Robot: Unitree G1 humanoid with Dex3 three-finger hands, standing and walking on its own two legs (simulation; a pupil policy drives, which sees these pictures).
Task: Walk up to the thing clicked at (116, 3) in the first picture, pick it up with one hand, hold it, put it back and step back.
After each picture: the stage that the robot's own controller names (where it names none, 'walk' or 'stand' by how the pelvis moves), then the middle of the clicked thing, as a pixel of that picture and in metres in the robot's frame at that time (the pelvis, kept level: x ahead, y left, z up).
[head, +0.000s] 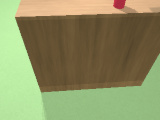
stand; out of the picture +0.90 -0.22 +0.08
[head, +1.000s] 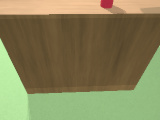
rise first; out of the picture +0.83 -0.09 +0.11
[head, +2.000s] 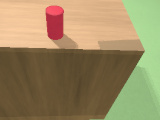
walk; (55, 23) +0.56 +0.13 +0.11
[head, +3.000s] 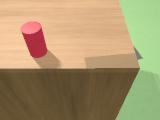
stand; (35, 40) +0.47 +0.19 +0.11
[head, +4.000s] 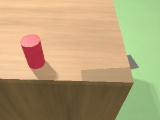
stand; (33, 52) +0.45 +0.19 +0.08
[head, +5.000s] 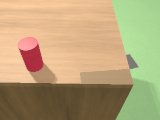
stand; (31, 55) +0.44 +0.20 +0.07
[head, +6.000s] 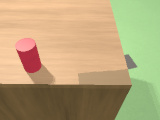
stand; (29, 56) +0.43 +0.20 +0.07
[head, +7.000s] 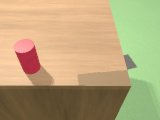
stand; (28, 57) +0.43 +0.21 +0.07
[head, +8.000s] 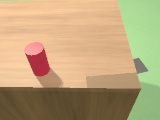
rise first; (38, 60) +0.42 +0.20 +0.08
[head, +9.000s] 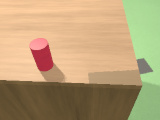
go down; (42, 55) +0.44 +0.19 +0.08
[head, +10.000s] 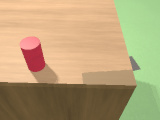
go down; (33, 54) +0.44 +0.19 +0.08
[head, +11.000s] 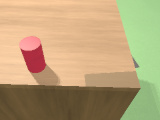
go down; (33, 55) +0.42 +0.18 +0.09
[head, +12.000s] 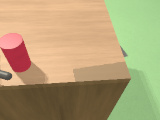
close in; (16, 53) +0.42 +0.20 +0.10
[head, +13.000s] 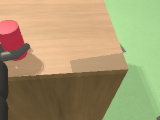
close; (12, 41) +0.45 +0.21 +0.11
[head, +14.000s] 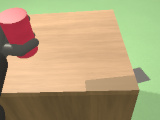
lift; (20, 34) +0.34 +0.17 +0.28
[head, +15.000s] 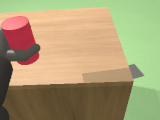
hold; (22, 41) +0.34 +0.17 +0.25
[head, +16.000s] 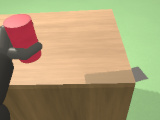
hold; (24, 39) +0.34 +0.17 +0.27
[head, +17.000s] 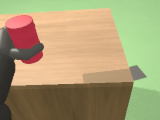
crouch; (26, 40) +0.35 +0.16 +0.26
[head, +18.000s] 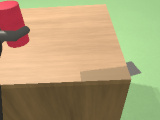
crouch; (12, 24) +0.41 +0.20 +0.27
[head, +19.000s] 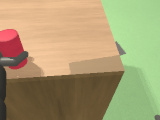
lower; (12, 49) +0.44 +0.21 +0.10
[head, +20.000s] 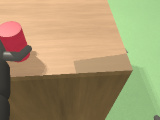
lower; (15, 42) +0.44 +0.20 +0.12
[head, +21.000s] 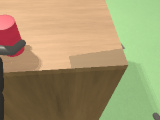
lower; (9, 37) +0.46 +0.21 +0.12
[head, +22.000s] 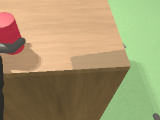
lower; (8, 34) +0.47 +0.21 +0.12
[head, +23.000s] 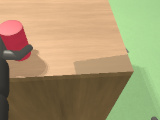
loosen; (16, 41) +0.44 +0.20 +0.12
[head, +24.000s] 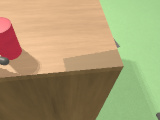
withdraw; (5, 40) +0.45 +0.20 +0.12
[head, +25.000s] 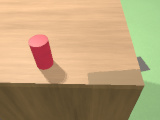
sink last; (41, 52) +0.44 +0.18 +0.10
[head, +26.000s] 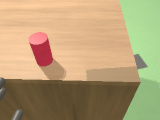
stand; (41, 50) +0.45 +0.18 +0.08
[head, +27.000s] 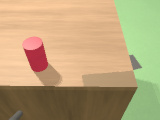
stand; (36, 55) +0.43 +0.19 +0.08
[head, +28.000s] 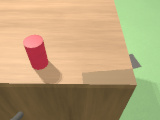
stand; (36, 52) +0.44 +0.19 +0.08
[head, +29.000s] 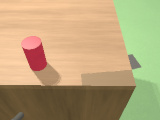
stand; (35, 54) +0.43 +0.19 +0.08
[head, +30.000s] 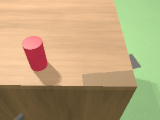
stand; (35, 54) +0.43 +0.19 +0.08
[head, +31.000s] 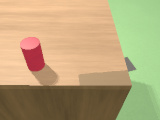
walk; (33, 54) +0.44 +0.19 +0.08
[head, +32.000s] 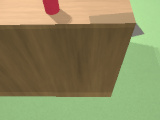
walk; out of the picture +0.68 +0.16 +0.10
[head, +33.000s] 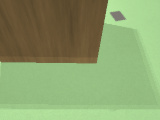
walk; out of the picture +1.09 +0.19 +0.10
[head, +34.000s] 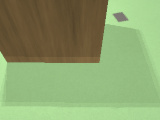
stand; out of the picture +1.14 +0.21 +0.10
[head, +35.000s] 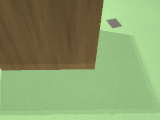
stand; out of the picture +1.11 +0.21 +0.07
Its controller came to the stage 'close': yes
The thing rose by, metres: 0.21
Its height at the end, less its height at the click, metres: +0.00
